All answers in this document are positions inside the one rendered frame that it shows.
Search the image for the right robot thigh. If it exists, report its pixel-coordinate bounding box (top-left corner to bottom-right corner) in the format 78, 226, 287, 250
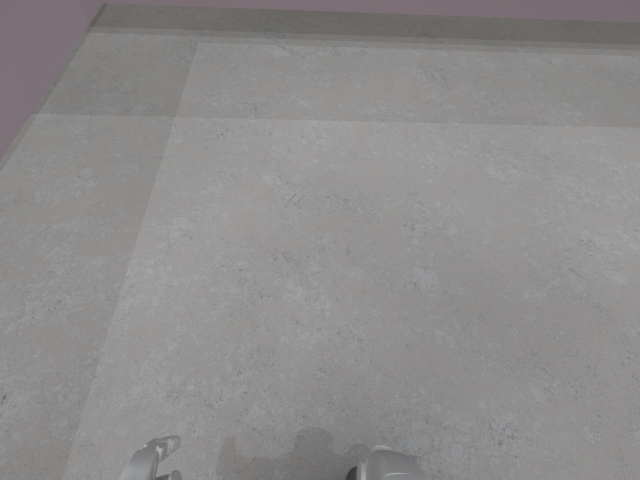
357, 450, 430, 480

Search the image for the robot left hand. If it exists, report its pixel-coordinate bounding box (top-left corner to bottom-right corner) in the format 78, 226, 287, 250
118, 435, 182, 480

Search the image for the right robot shin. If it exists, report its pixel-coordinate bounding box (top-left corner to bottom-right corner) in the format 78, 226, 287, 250
368, 446, 391, 455

